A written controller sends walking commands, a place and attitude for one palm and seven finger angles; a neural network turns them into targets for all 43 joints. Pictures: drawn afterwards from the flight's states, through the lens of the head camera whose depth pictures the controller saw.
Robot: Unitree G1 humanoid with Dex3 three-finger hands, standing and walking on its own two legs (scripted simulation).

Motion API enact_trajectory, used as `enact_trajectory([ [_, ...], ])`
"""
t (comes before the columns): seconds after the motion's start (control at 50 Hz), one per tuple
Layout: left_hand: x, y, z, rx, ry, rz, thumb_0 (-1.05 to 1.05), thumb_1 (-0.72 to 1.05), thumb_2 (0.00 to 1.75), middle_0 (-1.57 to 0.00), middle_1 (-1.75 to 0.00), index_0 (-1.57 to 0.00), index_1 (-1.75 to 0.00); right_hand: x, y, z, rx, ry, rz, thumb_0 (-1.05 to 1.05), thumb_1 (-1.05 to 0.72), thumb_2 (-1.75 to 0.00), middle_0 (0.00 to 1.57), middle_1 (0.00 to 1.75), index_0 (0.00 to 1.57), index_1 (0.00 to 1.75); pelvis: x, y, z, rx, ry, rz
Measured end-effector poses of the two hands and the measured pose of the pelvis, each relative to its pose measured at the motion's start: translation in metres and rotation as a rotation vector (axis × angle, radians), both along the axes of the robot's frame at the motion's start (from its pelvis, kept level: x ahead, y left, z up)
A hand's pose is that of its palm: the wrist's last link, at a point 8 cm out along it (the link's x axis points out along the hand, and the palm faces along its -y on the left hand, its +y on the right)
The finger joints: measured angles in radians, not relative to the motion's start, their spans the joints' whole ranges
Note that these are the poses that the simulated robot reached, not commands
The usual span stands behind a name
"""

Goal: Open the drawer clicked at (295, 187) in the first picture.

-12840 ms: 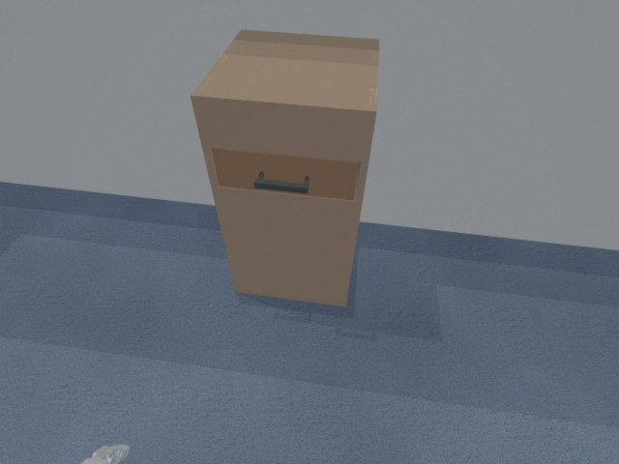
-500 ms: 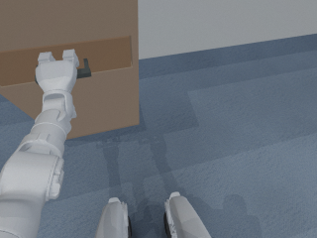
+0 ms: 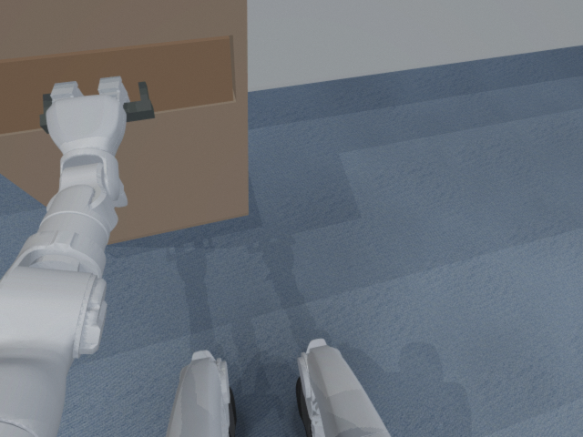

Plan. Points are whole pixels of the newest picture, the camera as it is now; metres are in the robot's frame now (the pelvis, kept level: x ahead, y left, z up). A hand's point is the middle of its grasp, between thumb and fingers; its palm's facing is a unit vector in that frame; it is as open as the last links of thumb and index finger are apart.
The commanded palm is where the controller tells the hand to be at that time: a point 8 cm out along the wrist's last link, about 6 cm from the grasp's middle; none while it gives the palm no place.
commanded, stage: lower the fingers behind the handle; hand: left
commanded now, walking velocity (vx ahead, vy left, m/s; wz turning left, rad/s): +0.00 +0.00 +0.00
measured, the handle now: (98, 105) +0.58 +0.22 -0.01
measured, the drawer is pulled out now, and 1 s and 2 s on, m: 0.00 0.00 0.03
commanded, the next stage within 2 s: close the thumb around the handle in 0.52 s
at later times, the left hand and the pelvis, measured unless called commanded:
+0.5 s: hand (104, 145) +0.53 +0.21 -0.04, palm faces -0.06 -0.02 -1.00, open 13.8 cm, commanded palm +0.52 +0.19 +0.01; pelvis -0.01 +0.00 -0.01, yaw +0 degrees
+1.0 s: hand (104, 144) +0.54 +0.21 -0.04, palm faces -0.03 -0.02 -1.00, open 9.8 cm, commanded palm +0.52 +0.19 +0.01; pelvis +0.00 +0.00 -0.01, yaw +0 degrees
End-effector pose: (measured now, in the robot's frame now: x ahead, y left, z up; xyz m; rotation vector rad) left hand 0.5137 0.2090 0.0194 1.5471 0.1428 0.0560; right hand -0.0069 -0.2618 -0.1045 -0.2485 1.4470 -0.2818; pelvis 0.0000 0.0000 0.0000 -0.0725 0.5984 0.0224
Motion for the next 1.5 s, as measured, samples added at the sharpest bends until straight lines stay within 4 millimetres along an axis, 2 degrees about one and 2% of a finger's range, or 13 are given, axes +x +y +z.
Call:
enact_trajectory([
  [0.22, 0.001, -0.002, -0.006, 0.016, -0.084, 0.018, 0.00, -0.49, 0.30, -0.33, -1.23, -0.32, -1.22, -0.004, 0.004, -0.019, 0.024, 0.011, 0.009, 0.00, -0.91, -0.90, 0.20, 0.30, 0.20, 0.30, -0.009, 0.001, -0.015, -0.006, 0.014, 0.001],
  [0.46, 0.003, 0.000, -0.002, 0.011, 0.007, 0.042, 0.00, -0.49, 0.30, -0.31, -1.21, -0.32, -1.21, -0.007, 0.005, -0.013, 0.013, -0.029, -0.006, 0.00, -0.91, -0.90, 0.20, 0.30, 0.21, 0.30, -0.011, 0.001, -0.011, -0.003, 0.001, -0.005],
  [0.72, 0.002, 0.004, -0.006, 0.010, -0.054, 0.004, 0.00, -0.45, 0.32, -0.34, -1.25, -0.34, -1.22, -0.011, 0.002, -0.016, 0.005, 0.012, -0.004, 0.00, -0.91, -0.90, 0.20, 0.30, 0.20, 0.30, -0.009, 0.002, -0.016, -0.006, 0.012, -0.005],
  [0.88, 0.004, 0.003, -0.005, 0.014, -0.037, 0.033, 0.00, -0.19, 0.43, -0.34, -1.25, -0.35, -1.25, -0.002, 0.005, -0.014, 0.017, -0.005, 0.001, 0.00, -0.91, -0.90, 0.20, 0.30, 0.20, 0.30, -0.007, 0.002, -0.011, -0.005, 0.010, -0.004],
  [1.24, 0.004, 0.004, -0.004, 0.017, -0.036, 0.018, 0.00, 0.70, 0.82, -0.39, -1.33, -0.39, -1.33, -0.001, 0.003, -0.013, 0.010, 0.000, 0.002, 0.00, -0.91, -0.90, 0.20, 0.30, 0.20, 0.30, -0.004, 0.002, -0.011, -0.005, 0.011, -0.002],
  [1.32, 0.004, 0.003, -0.004, 0.017, -0.034, 0.026, 0.00, 0.80, 0.86, -0.39, -1.34, -0.40, -1.34, -0.001, 0.003, -0.013, 0.015, 0.005, -0.002, 0.00, -0.91, -0.90, 0.20, 0.30, 0.20, 0.30, -0.004, 0.002, -0.009, -0.004, 0.010, -0.003],
  [1.5, 0.004, 0.003, -0.003, 0.019, -0.020, 0.033, 0.00, 0.80, 0.84, -0.39, -1.35, -0.40, -1.35, -0.001, 0.004, -0.010, 0.022, 0.011, -0.004, 0.00, -0.91, -0.90, 0.20, 0.30, 0.21, 0.30, 0.000, 0.000, -0.006, -0.001, 0.009, -0.003],
])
